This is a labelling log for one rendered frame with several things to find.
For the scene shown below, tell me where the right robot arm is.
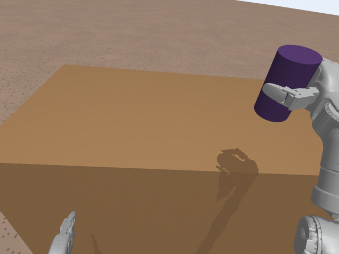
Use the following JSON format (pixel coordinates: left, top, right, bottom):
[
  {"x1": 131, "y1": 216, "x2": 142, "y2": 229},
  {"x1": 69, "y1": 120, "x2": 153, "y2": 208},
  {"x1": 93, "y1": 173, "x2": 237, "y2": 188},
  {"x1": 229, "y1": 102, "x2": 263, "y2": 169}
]
[{"x1": 293, "y1": 92, "x2": 339, "y2": 254}]

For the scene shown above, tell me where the left robot hand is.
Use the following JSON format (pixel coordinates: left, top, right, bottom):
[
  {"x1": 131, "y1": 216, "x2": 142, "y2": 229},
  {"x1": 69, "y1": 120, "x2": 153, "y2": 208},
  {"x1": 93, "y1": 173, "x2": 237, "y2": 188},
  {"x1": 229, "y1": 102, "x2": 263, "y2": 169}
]
[{"x1": 48, "y1": 211, "x2": 76, "y2": 254}]

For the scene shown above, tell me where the can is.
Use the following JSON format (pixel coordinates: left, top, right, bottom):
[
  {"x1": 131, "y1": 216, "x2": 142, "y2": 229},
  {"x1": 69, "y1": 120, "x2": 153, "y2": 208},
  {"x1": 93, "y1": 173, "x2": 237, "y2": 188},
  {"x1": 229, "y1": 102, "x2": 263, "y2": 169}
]
[{"x1": 254, "y1": 45, "x2": 323, "y2": 122}]

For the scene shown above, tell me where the right robot hand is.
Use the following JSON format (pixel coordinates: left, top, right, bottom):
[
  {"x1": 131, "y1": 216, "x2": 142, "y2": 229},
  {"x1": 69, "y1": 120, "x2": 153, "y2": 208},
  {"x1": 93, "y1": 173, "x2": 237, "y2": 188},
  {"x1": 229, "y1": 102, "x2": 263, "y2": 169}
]
[{"x1": 262, "y1": 58, "x2": 339, "y2": 112}]

